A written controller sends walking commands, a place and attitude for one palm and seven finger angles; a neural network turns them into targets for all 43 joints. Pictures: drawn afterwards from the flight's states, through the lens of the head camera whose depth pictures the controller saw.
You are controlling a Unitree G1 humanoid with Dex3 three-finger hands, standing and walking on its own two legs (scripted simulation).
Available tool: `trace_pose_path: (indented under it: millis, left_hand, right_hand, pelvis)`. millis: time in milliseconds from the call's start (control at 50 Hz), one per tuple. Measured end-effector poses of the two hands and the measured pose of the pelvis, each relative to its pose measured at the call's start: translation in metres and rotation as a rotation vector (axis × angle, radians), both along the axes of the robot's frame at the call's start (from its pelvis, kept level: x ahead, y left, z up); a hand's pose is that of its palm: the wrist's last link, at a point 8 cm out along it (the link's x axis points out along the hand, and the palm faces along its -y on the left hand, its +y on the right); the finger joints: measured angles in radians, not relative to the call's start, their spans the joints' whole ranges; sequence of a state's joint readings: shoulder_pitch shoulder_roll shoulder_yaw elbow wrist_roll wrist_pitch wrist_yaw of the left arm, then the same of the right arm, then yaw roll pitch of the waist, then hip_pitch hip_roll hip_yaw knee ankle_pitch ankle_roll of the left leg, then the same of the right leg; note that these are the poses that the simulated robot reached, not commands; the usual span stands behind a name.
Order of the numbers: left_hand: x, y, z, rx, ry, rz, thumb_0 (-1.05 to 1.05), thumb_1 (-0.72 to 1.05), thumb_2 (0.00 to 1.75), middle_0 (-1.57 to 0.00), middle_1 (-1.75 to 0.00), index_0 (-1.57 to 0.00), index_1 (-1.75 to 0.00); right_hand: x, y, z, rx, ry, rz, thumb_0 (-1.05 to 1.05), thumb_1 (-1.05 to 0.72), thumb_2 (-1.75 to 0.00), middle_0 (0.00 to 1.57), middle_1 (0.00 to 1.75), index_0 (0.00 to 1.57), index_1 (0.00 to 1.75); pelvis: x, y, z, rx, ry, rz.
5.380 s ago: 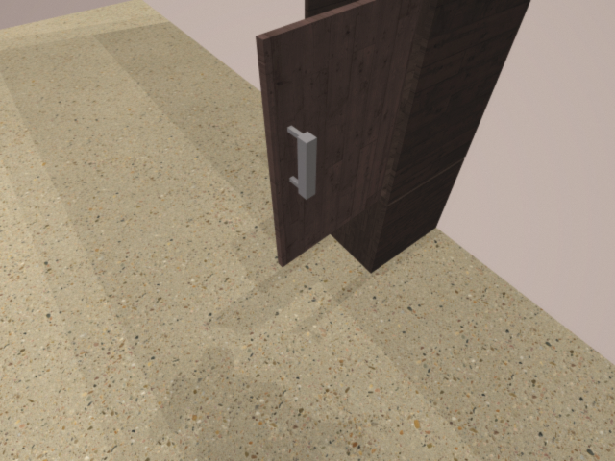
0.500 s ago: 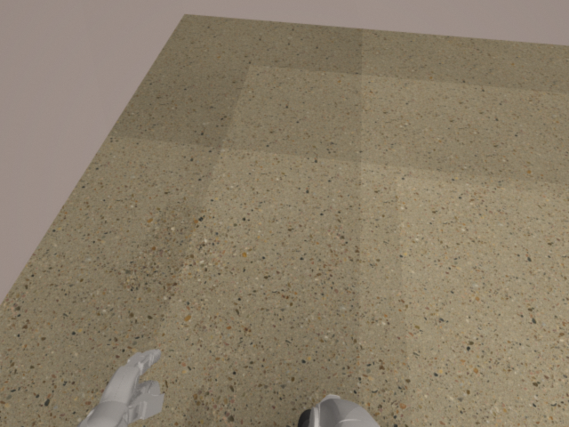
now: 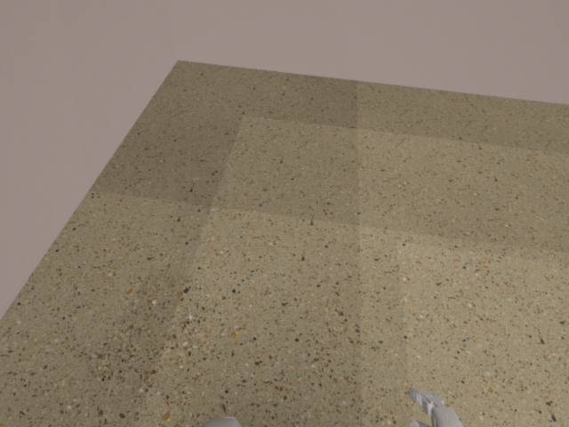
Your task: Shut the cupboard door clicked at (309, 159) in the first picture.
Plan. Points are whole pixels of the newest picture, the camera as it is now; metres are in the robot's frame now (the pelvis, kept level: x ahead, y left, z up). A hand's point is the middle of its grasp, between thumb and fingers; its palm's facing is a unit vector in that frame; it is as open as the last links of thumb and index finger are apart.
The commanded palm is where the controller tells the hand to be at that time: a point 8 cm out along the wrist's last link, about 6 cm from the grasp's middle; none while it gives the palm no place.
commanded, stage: walk to a spot facing it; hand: left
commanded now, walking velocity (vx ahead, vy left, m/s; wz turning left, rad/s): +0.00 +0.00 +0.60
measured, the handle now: out of the picture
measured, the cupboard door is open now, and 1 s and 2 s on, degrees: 94 94 94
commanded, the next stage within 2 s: none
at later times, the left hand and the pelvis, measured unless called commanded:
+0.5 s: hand (190, 387) +0.19 +0.17 -0.15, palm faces +0.28 -0.94 -0.19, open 7.4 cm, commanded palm none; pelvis +0.13 -0.03 +0.01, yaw +18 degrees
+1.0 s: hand (167, 426) +0.14 +0.19 -0.15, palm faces +0.55 -0.77 -0.32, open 7.4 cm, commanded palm none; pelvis +0.18 -0.05 +0.00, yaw +35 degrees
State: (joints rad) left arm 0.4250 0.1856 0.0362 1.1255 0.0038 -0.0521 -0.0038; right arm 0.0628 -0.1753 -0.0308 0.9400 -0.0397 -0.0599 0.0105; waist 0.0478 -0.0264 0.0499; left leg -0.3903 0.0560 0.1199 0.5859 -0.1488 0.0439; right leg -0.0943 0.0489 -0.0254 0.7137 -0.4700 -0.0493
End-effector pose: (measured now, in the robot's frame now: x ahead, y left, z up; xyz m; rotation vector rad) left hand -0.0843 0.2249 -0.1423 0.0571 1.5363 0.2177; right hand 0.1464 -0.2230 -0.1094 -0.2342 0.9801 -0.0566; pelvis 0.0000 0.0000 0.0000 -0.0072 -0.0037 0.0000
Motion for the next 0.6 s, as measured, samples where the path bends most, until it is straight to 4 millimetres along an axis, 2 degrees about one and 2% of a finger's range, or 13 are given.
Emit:
trace_pose_path:
  millis: [60,140,240,300,340,400,460,520,600]
  left_hand:
    - [0.035,0.006,-0.002,-0.004,-0.006,-0.023,0.01,0.91,0.90,-0.20,-0.30,-0.20,-0.30]
    - [0.109,0.010,0.006,0.006,-0.137,-0.018,0.01,0.91,0.90,-0.20,-0.30,-0.20,-0.30]
    - [0.194,0.005,0.017,0.030,-0.305,-0.014,0.01,0.91,0.90,-0.20,-0.30,-0.20,-0.30]
    - [0.231,0.000,0.019,0.057,-0.369,-0.013,0.01,0.90,0.90,-0.20,-0.30,-0.20,-0.30]
    - [0.249,-0.003,0.016,0.087,-0.407,-0.010,0.00,0.90,0.90,-0.20,-0.30,-0.20,-0.30]
    - [0.260,-0.008,0.021,0.101,-0.414,0.011,0.00,0.90,0.90,-0.20,-0.30,-0.20,-0.30]
    - [0.259,-0.009,0.025,0.105,-0.412,0.060,0.00,0.90,0.90,-0.20,-0.30,-0.20,-0.30]
    - [0.250,-0.008,0.022,0.099,-0.401,0.120,0.00,0.90,0.90,-0.20,-0.30,-0.20,-0.30]
    - [0.224,0.002,0.005,0.087,-0.362,0.208,0.00,0.90,0.90,-0.20,-0.30,-0.20,-0.30]
  right_hand:
    - [0.000,0.003,0.000,-0.012,0.039,-0.030,0.00,-0.91,-0.90,0.20,0.30,0.20,0.30]
    - [-0.027,0.001,-0.004,-0.033,0.213,-0.044,0.00,-0.91,-0.90,0.20,0.30,0.20,0.30]
    - [-0.052,-0.017,-0.009,-0.048,0.410,-0.059,0.00,-0.93,-0.90,0.20,0.30,0.20,0.30]
    - [-0.050,-0.031,-0.015,-0.042,0.468,-0.073,0.00,-0.92,-0.90,0.20,0.30,0.20,0.30]
    - [-0.040,-0.043,-0.024,-0.037,0.481,-0.077,0.01,-0.92,-0.90,0.20,0.30,0.20,0.30]
    - [-0.012,-0.053,-0.024,-0.050,0.470,-0.051,0.01,-0.91,-0.90,0.20,0.30,0.20,0.30]
    - [0.028,-0.055,-0.016,-0.068,0.428,0.002,0.01,-0.91,-0.90,0.20,0.30,0.20,0.30]
    - [0.075,-0.048,-0.007,-0.087,0.362,0.079,0.01,-0.91,-0.90,0.20,0.30,0.20,0.30]
    - [0.140,-0.025,-0.002,-0.121,0.252,0.197,0.01,-0.91,-0.90,0.20,0.30,0.20,0.30]
  pelvis:
    - [0.022,0.004,0.003,0.011,-0.012,0.003]
    - [0.045,0.004,0.014,-0.003,-0.006,0.059]
    - [0.071,-0.006,0.017,-0.015,0.007,0.124]
    - [0.089,-0.019,0.012,-0.008,0.013,0.156]
    - [0.101,-0.029,0.004,0.018,0.025,0.172]
    - [0.111,-0.033,0.005,0.009,0.017,0.228]
    - [0.122,-0.033,0.010,0.014,0.016,0.281]
    - [0.131,-0.031,0.013,0.022,0.019,0.329]
    - [0.139,-0.020,0.005,0.014,0.016,0.388]
